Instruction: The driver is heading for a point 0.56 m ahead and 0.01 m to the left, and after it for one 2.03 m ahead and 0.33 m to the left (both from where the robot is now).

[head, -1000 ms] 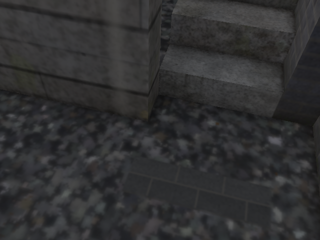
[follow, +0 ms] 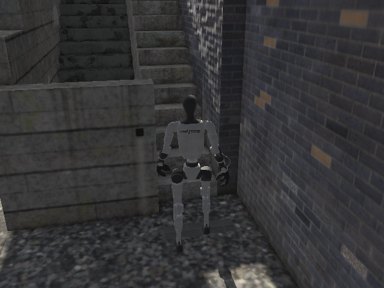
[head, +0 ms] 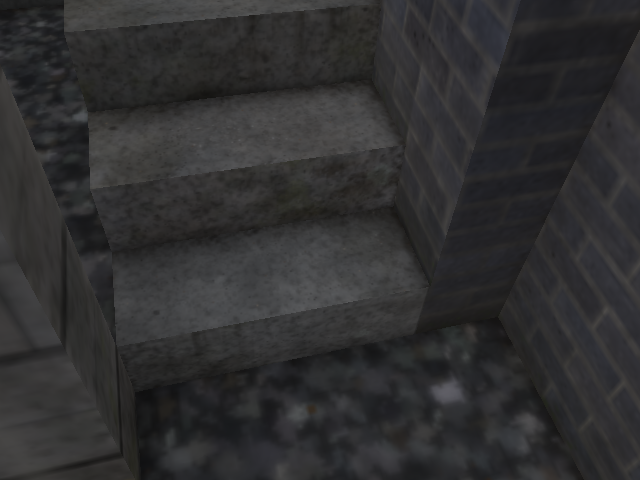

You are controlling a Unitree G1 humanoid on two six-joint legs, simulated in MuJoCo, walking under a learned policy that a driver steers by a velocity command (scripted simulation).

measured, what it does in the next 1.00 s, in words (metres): walks ahead: right foot, then left foot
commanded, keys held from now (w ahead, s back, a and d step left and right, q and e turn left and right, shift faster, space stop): w+e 0.18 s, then w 0.06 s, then w+q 0.40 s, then q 0.36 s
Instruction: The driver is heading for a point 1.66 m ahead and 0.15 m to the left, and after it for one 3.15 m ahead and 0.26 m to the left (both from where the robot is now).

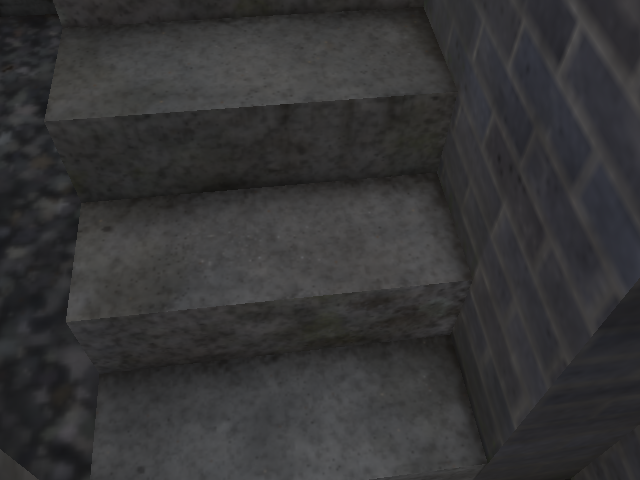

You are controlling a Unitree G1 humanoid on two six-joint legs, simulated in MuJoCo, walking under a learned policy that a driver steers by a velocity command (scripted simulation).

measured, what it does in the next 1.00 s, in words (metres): steps on the spot: right foot, then left foot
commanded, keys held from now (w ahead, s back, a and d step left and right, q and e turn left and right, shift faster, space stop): q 0.36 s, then no key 0.22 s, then e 0.42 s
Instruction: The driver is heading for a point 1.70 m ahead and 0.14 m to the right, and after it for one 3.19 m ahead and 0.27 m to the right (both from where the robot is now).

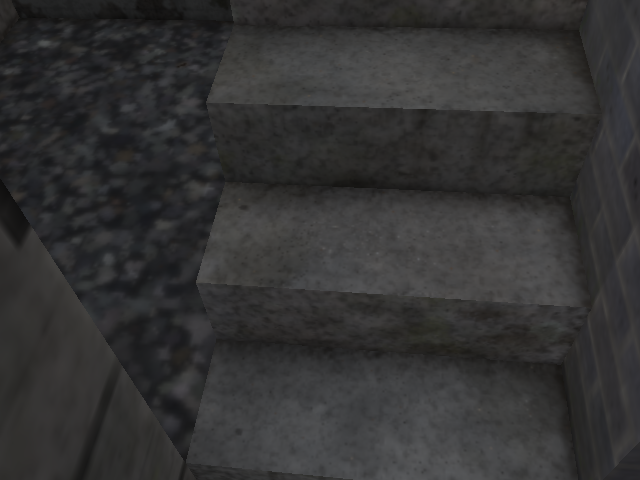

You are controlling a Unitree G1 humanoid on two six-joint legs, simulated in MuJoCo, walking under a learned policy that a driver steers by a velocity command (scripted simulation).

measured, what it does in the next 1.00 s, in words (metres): steps on the spot, turning right: left foot, then right foot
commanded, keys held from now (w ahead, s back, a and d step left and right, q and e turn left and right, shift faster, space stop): e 0.06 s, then w+e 0.28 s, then w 0.06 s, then no key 0.52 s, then w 0.08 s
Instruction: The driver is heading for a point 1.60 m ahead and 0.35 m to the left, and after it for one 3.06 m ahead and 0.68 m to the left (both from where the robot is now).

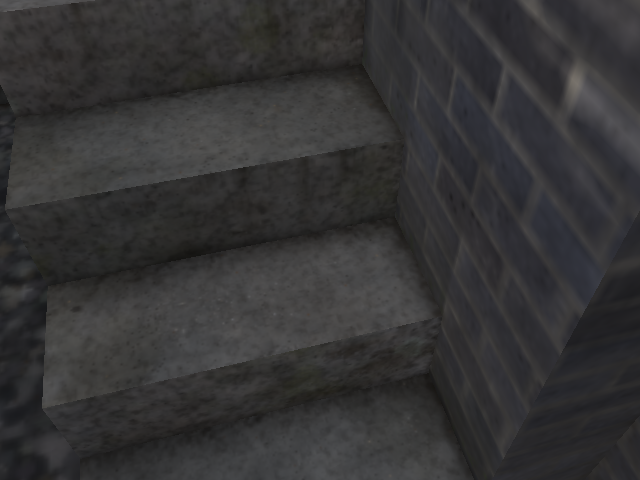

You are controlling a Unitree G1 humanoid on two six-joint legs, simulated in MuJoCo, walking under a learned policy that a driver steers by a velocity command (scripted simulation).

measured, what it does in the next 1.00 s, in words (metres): stands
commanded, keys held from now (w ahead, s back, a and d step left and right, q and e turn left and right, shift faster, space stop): w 1.00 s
